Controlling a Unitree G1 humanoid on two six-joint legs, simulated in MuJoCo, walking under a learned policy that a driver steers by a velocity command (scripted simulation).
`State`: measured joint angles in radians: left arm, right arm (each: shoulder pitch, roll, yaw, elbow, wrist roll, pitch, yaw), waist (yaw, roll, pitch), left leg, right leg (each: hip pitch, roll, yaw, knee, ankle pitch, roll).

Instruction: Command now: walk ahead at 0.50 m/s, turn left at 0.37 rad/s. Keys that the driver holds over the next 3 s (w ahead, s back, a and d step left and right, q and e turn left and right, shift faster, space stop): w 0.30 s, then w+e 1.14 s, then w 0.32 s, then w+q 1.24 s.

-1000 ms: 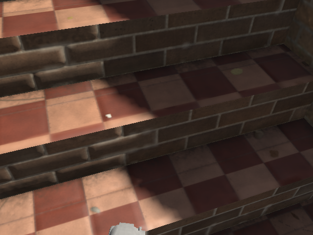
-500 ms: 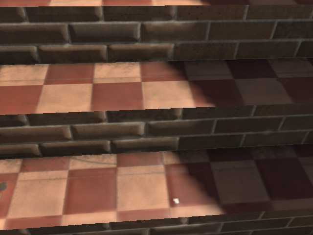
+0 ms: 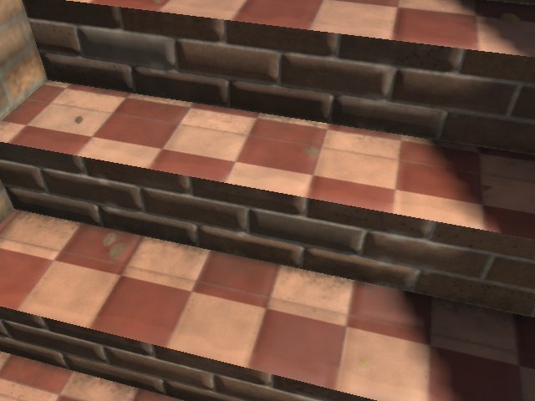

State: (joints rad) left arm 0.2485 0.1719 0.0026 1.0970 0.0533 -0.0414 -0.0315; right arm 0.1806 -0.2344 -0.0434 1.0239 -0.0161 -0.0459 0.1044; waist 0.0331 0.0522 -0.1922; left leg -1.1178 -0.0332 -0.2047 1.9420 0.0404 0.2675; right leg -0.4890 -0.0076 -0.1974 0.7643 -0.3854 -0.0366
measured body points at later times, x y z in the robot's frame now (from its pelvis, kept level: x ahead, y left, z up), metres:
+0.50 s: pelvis +0.26 +0.07 +0.17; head +0.27 +0.07 +0.62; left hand +0.31 +0.31 +0.03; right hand +0.34 -0.16 +0.02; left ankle +0.30 +0.16 -0.50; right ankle +0.21 -0.09 -0.28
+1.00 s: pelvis +0.49 +0.02 +0.37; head +0.48 +0.01 +0.81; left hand +0.60 +0.24 +0.22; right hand +0.53 -0.24 +0.22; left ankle +0.45 +0.21 -0.13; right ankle +0.50 -0.06 -0.30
